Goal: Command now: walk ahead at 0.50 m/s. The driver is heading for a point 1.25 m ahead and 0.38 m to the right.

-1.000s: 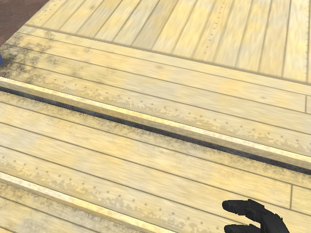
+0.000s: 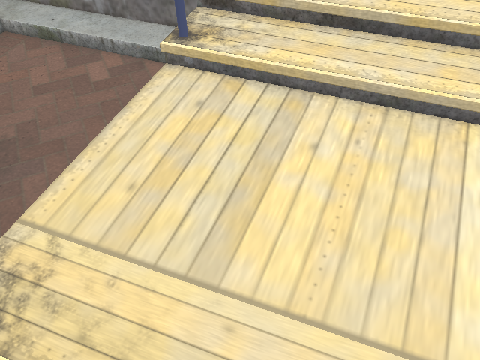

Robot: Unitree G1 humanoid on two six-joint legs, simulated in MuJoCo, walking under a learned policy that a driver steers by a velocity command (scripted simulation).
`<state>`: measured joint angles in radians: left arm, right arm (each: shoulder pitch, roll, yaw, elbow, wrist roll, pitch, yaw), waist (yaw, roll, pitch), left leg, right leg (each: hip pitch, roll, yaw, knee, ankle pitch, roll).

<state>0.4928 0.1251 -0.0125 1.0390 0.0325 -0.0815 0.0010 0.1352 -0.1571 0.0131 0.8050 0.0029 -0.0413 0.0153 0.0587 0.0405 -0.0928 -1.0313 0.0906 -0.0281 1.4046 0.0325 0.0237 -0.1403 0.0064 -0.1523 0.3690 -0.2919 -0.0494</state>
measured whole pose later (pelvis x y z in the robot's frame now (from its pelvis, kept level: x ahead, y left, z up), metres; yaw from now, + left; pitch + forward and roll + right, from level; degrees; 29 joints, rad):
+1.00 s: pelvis +0.60 +0.00 +0.10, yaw -21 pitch +1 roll +0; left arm 0.24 0.27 0.11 0.78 -0.02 -0.04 -0.04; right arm 0.18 -0.27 -0.07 0.85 0.03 -0.11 -0.01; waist 0.01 0.00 0.05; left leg -0.33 0.07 -0.01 1.30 -0.39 0.00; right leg -0.39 0.09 -0.06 0.57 -0.20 -0.11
